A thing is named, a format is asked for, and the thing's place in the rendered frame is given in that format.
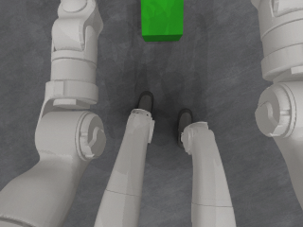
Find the right robot foot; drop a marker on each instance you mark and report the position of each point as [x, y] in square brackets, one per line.
[185, 118]

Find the carton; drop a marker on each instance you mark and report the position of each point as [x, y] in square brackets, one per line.
[162, 20]

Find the right robot upper arm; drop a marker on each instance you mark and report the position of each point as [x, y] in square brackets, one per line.
[280, 115]

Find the right robot forearm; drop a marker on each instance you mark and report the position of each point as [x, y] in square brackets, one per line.
[281, 32]

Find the left robot forearm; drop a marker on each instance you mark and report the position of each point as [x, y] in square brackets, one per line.
[74, 58]

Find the left robot upper arm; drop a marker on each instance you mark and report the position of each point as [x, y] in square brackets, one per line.
[43, 196]

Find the robot left shin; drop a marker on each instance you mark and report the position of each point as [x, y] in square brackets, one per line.
[140, 111]

